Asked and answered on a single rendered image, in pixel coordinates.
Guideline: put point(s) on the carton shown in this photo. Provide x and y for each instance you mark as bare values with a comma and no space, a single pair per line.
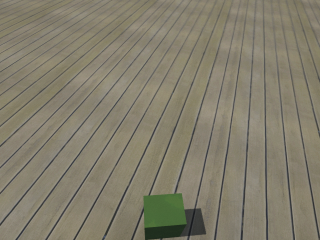
164,216

